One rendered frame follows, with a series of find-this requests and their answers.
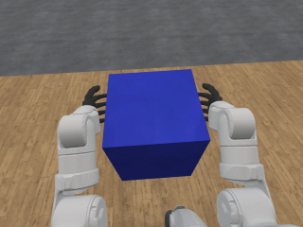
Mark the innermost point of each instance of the robot left upper arm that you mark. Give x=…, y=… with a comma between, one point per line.
x=81, y=211

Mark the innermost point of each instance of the robot right upper arm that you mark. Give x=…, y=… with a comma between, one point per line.
x=246, y=207

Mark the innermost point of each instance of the right robot forearm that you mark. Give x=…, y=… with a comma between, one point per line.
x=238, y=142

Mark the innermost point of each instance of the right robot shin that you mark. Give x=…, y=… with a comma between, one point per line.
x=178, y=207

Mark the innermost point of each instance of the carton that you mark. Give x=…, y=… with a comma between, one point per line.
x=154, y=124

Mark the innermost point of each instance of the right robot thigh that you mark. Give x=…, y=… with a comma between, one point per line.
x=185, y=218

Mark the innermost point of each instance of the left robot hand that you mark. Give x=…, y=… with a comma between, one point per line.
x=90, y=100

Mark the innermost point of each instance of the left robot forearm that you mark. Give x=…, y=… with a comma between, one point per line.
x=76, y=146

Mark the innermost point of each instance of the right robot hand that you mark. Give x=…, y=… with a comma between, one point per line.
x=212, y=97

